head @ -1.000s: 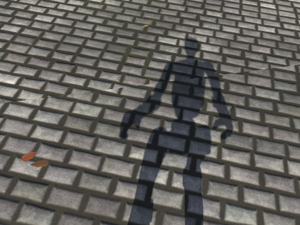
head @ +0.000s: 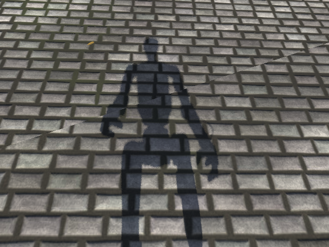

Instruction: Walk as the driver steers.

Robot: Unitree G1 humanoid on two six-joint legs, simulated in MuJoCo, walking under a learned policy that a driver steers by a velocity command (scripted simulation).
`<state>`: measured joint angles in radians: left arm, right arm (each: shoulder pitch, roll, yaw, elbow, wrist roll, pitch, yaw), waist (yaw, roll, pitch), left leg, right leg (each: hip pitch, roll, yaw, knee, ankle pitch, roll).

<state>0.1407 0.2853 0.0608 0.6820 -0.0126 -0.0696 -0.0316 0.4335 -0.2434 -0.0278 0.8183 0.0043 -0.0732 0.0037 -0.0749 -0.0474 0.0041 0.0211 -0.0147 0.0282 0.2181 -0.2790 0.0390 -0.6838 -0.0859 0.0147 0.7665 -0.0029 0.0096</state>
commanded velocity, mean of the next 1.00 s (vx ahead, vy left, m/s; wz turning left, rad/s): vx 0.49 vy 0.00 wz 0.35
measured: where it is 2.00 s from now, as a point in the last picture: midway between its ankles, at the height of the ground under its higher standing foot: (90, 151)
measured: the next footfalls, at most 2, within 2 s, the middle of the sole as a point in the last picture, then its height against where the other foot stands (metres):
right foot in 0.18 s outside the picture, level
left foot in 0.72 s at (117, 231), level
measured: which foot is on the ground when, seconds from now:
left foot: down 0.00-0.20, up 0.22-0.70, down 0.72-1.00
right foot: up 0.00-0.16, down 0.18-0.74, up 0.76-1.00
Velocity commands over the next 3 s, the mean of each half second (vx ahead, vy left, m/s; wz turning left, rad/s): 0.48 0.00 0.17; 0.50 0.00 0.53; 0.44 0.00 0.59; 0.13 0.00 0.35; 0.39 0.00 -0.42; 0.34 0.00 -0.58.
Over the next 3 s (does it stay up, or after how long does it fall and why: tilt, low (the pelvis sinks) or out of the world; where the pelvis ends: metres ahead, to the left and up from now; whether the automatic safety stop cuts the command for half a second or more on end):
stays up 1.25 0.51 -0.12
